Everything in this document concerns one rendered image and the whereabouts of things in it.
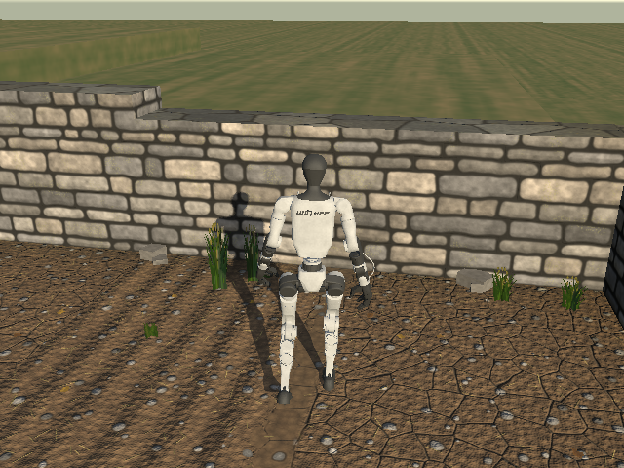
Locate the right robot upper arm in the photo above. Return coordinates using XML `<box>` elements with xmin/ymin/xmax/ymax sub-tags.
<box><xmin>333</xmin><ymin>197</ymin><xmax>359</xmax><ymax>253</ymax></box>

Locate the right robot hand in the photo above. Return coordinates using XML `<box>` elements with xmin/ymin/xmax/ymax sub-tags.
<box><xmin>349</xmin><ymin>283</ymin><xmax>372</xmax><ymax>310</ymax></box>

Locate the left robot hand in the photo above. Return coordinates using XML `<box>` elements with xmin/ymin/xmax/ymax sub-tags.
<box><xmin>256</xmin><ymin>266</ymin><xmax>279</xmax><ymax>287</ymax></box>

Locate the robot left forearm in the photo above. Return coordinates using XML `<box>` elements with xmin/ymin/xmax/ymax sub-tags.
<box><xmin>257</xmin><ymin>233</ymin><xmax>276</xmax><ymax>270</ymax></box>

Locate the robot right forearm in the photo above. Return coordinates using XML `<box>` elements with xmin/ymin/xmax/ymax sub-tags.
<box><xmin>349</xmin><ymin>237</ymin><xmax>370</xmax><ymax>286</ymax></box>

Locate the right robot thigh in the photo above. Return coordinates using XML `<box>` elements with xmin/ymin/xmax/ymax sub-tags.
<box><xmin>323</xmin><ymin>271</ymin><xmax>345</xmax><ymax>333</ymax></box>

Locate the humanoid robot torso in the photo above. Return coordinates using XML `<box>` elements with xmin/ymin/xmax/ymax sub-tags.
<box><xmin>291</xmin><ymin>191</ymin><xmax>336</xmax><ymax>293</ymax></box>

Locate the left robot upper arm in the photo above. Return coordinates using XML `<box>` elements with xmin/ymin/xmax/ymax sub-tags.
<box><xmin>266</xmin><ymin>195</ymin><xmax>293</xmax><ymax>248</ymax></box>

